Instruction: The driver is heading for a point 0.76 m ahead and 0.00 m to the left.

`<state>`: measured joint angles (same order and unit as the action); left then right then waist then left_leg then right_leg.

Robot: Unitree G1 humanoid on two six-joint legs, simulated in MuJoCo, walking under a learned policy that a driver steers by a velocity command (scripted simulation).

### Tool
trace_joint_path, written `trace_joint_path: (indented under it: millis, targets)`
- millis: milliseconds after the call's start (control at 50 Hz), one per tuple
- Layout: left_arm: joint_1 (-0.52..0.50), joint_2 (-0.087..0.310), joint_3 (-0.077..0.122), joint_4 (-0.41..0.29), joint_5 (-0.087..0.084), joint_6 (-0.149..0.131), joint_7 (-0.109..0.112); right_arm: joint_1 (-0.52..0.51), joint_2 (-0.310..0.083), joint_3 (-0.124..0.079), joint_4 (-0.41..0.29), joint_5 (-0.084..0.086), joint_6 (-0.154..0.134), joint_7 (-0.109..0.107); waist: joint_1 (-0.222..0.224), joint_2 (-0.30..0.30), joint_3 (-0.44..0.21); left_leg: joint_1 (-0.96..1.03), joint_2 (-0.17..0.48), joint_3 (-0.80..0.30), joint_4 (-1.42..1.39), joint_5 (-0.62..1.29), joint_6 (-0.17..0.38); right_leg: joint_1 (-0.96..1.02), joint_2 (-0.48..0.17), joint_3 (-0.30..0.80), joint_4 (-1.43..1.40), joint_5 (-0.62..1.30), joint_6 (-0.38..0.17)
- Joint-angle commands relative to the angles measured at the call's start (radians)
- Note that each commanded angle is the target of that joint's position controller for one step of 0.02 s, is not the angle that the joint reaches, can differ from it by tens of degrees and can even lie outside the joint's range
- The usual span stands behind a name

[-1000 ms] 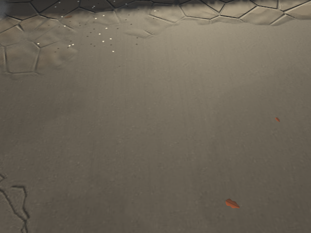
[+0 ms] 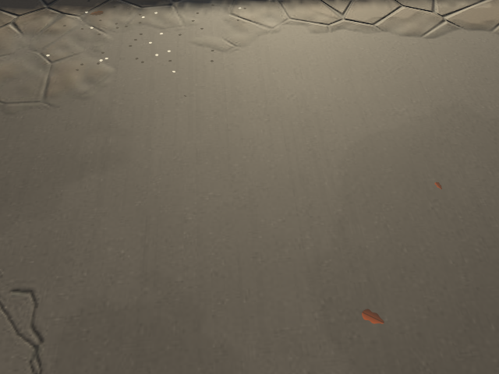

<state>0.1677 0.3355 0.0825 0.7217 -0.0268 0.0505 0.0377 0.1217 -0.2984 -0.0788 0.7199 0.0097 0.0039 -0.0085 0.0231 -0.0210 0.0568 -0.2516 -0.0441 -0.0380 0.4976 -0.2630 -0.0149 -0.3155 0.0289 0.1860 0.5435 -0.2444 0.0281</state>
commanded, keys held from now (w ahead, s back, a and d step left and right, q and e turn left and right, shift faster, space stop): e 0.24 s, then no key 0.12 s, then q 0.42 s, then w+q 0.22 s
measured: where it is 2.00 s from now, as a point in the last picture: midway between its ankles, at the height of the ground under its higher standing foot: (228, 341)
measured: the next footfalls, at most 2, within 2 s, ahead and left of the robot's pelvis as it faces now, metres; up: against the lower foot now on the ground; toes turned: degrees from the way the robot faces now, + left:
right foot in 0.44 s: +0.02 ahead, -0.15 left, +0.00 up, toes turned -12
left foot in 0.92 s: +0.03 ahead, +0.10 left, +0.00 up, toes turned +6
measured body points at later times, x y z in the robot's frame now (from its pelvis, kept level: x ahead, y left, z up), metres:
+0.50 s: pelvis +0.00 -0.03 +0.00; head +0.02 -0.05 +0.45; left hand +0.23 +0.18 -0.08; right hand +0.04 -0.33 -0.12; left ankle +0.00 +0.11 -0.73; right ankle -0.02 -0.14 -0.73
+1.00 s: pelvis +0.02 +0.01 +0.00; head +0.04 +0.04 +0.44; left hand +0.15 +0.31 -0.12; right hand +0.12 -0.27 -0.10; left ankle -0.01 +0.09 -0.73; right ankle -0.02 -0.14 -0.68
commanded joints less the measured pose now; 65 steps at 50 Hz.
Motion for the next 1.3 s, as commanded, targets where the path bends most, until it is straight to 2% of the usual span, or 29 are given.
trace_joint_path:
  millis: [20,40,60,100,180,260,360,400,420,440,460,480,500,540,580,640,680,780,840,900,920,940,960,980,1000,1020,1060,1180,1300]
  targets:
    - [0.013,0.062,0.018,-0.100,0.009,-0.019,0.002,0.080,-0.249,-0.063,-0.047,-0.051,-0.004,-0.004,-0.004,0.309,-0.108,0.157,0.419,-0.467,-0.251,0.186,0.222,-0.265,0.076,-0.035,0.303,-0.391,-0.018]
    - [0.027,0.143,0.040,-0.084,0.017,-0.027,0.005,0.038,-0.195,-0.044,-0.076,-0.065,-0.018,-0.002,-0.005,0.223,-0.087,0.097,0.457,-0.486,-0.268,0.167,0.295,-0.267,0.005,0.004,0.510,-0.388,0.003]
    - [0.038,0.179,0.058,-0.058,0.005,-0.022,0.003,-0.022,-0.137,-0.027,-0.084,-0.057,-0.027,-0.005,0.019,0.151,-0.056,0.059,0.398,-0.372,-0.257,0.142,0.264,-0.261,-0.007,0.001,0.588,-0.317,0.007]
    - [0.067,0.148,0.058,-0.026,0.011,-0.003,0.009,-0.073,-0.102,-0.016,-0.090,-0.023,-0.034,-0.016,0.024,0.133,-0.028,0.083,0.305,-0.218,-0.241,0.128,0.205,-0.296,-0.024,-0.023,0.646,-0.192,0.038]
    - [-0.020,0.091,0.036,-0.084,-0.001,-0.006,-0.006,0.024,-0.108,-0.013,-0.065,-0.028,-0.021,-0.040,-0.043,0.151,-0.048,0.192,0.293,-0.097,-0.233,0.276,0.238,-0.333,-0.047,-0.094,0.569,-0.118,0.087]
    - [-0.060,0.059,0.015,-0.128,0.009,-0.006,-0.025,0.058,-0.153,-0.029,-0.055,-0.022,-0.006,-0.037,-0.074,0.150,-0.085,0.252,0.335,-0.058,-0.218,0.349,0.263,-0.270,-0.087,-0.134,0.399,-0.146,0.095]
    - [-0.036,0.056,0.006,-0.138,0.014,-0.002,-0.033,0.042,-0.187,-0.037,-0.040,0.002,0.000,-0.005,-0.060,0.172,-0.103,0.199,0.345,-0.015,-0.166,0.485,0.262,-0.076,-0.054,-0.209,0.167,-0.157,0.047]
    - [0.017,0.035,0.001,-0.112,0.020,-0.002,-0.035,0.022,-0.161,-0.022,-0.023,0.019,-0.002,0.002,-0.017,0.159,-0.111,0.157,0.316,-0.007,-0.102,0.480,0.223,0.071,-0.035,-0.217,-0.078,-0.007,0.001]
    - [0.055,0.040,0.002,-0.093,0.026,-0.003,-0.033,0.047,-0.114,-0.002,0.001,0.024,-0.008,0.008,0.005,0.128,-0.116,0.087,0.282,0.013,-0.068,0.412,0.163,0.214,-0.040,-0.199,-0.255,0.162,-0.030]
    - [0.093,0.087,0.006,-0.084,0.034,-0.003,-0.022,0.091,-0.044,0.028,0.010,-0.010,-0.023,0.019,-0.014,0.016,-0.188,-0.024,0.219,0.060,0.000,0.222,0.071,0.421,-0.163,-0.057,-0.242,0.433,-0.054]
    - [0.022,0.121,-0.002,-0.110,0.055,-0.004,-0.011,0.149,0.001,0.045,0.008,-0.046,-0.034,0.032,-0.083,-0.170,-0.194,-0.113,0.147,0.100,0.037,-0.157,-0.015,0.415,-0.337,0.078,-0.160,0.656,-0.166]
    - [-0.026,0.050,-0.015,-0.109,0.062,-0.017,-0.021,0.097,-0.059,0.033,0.013,-0.030,-0.023,0.024,-0.044,-0.122,-0.192,-0.024,0.153,0.051,0.045,-0.222,-0.044,0.272,-0.334,0.048,-0.171,0.489,-0.248]
    - [-0.083,0.043,-0.019,-0.109,0.061,-0.029,-0.029,0.073,-0.093,0.026,0.006,-0.015,-0.017,0.021,-0.061,-0.111,-0.144,-0.018,0.141,0.056,0.018,-0.131,-0.044,0.240,-0.274,-0.006,-0.182,0.365,-0.221]
    - [-0.089,0.096,0.001,-0.092,0.053,-0.042,-0.027,0.032,-0.133,0.017,0.003,-0.012,-0.006,0.004,-0.037,-0.150,-0.100,-0.056,0.120,0.056,0.007,0.031,-0.040,0.248,-0.222,-0.048,-0.189,0.267,-0.161]
    - [-0.060,0.103,0.006,-0.074,0.045,-0.042,-0.017,0.061,-0.155,0.011,0.001,-0.004,0.006,-0.002,-0.034,-0.137,-0.078,-0.071,0.116,0.057,0.060,0.051,-0.033,0.225,-0.247,-0.052,-0.186,0.296,-0.167]
    - [-0.017,0.120,0.020,-0.066,0.046,-0.039,-0.001,0.049,-0.141,-0.001,-0.011,0.007,0.025,-0.005,0.014,-0.150,-0.064,-0.220,0.097,0.054,0.369,-0.298,-0.034,0.248,-0.365,0.017,-0.210,0.397,-0.268]
    - [-0.033,0.108,0.019,-0.065,0.044,-0.049,0.001,0.079,-0.125,-0.017,-0.005,0.019,0.045,-0.006,-0.002,-0.096,-0.059,-0.294,0.116,-0.010,0.619,-0.393,-0.052,0.228,-0.423,0.006,-0.221,0.509,-0.321]
    - [-0.146,0.090,0.022,-0.067,0.038,-0.049,-0.004,0.067,-0.073,-0.005,-0.026,0.008,0.061,0.004,-0.029,-0.083,-0.082,-0.186,0.133,0.053,0.409,-0.201,-0.072,0.195,-0.333,-0.195,-0.202,0.454,-0.262]
    - [-0.080,0.141,0.038,-0.043,0.021,-0.048,-0.013,0.050,-0.091,-0.005,-0.059,0.021,0.058,0.030,-0.004,-0.100,-0.123,-0.101,0.116,0.105,0.263,-0.159,-0.023,0.199,-0.362,-0.186,-0.239,0.109,-0.243]
    - [-0.100,0.115,0.031,-0.024,-0.005,-0.059,-0.027,0.194,-0.115,-0.024,-0.001,0.020,0.047,0.033,-0.081,-0.066,-0.103,0.143,0.045,0.176,0.055,-0.072,0.058,0.027,-0.315,-0.251,-0.151,-0.263,-0.163]
    - [-0.101,0.055,0.014,-0.021,0.009,-0.064,-0.036,0.309,-0.155,-0.044,0.042,0.026,0.041,0.022,-0.116,0.049,-0.100,0.283,0.064,0.092,-0.012,-0.116,0.109,-0.103,-0.254,-0.330,0.058,-0.330,-0.109]
    - [-0.168,-0.019,-0.008,-0.079,0.041,-0.071,-0.041,0.391,-0.293,-0.077,0.035,0.022,0.022,0.005,-0.136,0.355,-0.070,0.390,0.337,-0.414,-0.169,-0.228,0.264,-0.437,-0.097,-0.408,0.513,-0.449,-0.002]
    - [-0.250,0.027,0.000,-0.124,0.012,-0.096,-0.042,0.347,-0.288,-0.061,-0.016,-0.008,-0.025,0.026,-0.152,0.245,-0.072,0.313,0.445,-0.746,-0.332,-0.400,0.401,-0.563,-0.025,-0.161,0.636,-0.436,-0.012]
    - [-0.249,0.080,0.014,-0.123,-0.022,-0.113,-0.051,0.277,-0.228,-0.044,-0.027,-0.009,-0.051,0.029,-0.115,0.176,0.000,0.289,0.442,-0.675,-0.369,-0.450,0.374,-0.603,-0.078,-0.118,0.645,-0.326,-0.035]
    - [-0.207,0.109,0.024,-0.101,-0.017,-0.127,-0.055,0.236,-0.181,-0.029,-0.033,0.004,-0.064,0.025,-0.080,0.154,0.037,0.269,0.396,-0.574,-0.361,-0.416,0.323,-0.586,-0.105,-0.118,0.607,-0.207,-0.052]
    - [-0.179,0.117,0.030,-0.075,0.010,-0.136,-0.049,0.203,-0.160,-0.020,-0.040,0.012,-0.063,0.017,-0.061,0.116,0.040,0.263,0.350,-0.486,-0.346,-0.316,0.281,-0.559,-0.119,-0.121,0.561,-0.112,-0.049]
    - [-0.160,0.103,0.032,-0.052,0.031,-0.147,-0.050,0.211,-0.145,-0.010,-0.047,0.001,-0.064,0.001,-0.051,0.121,0.022,0.255,0.279,-0.357,-0.352,-0.107,0.242,-0.481,-0.112,-0.131,0.470,0.039,-0.029]
    - [-0.207,0.024,0.007,-0.055,0.021,-0.151,-0.064,0.292,-0.136,-0.010,-0.028,0.000,-0.067,-0.022,-0.076,0.131,0.005,0.257,0.203,-0.167,-0.348,0.187,0.201,-0.405,-0.063,-0.169,0.159,0.290,0.029]
    - [-0.331,0.009,-0.019,-0.094,0.000,-0.164,-0.103,0.349,-0.146,-0.012,0.017,0.000,-0.066,-0.015,-0.136,0.137,0.087,0.274,0.248,-0.097,-0.369,0.239,0.199,-0.366,-0.063,-0.227,-0.017,0.345,-0.020]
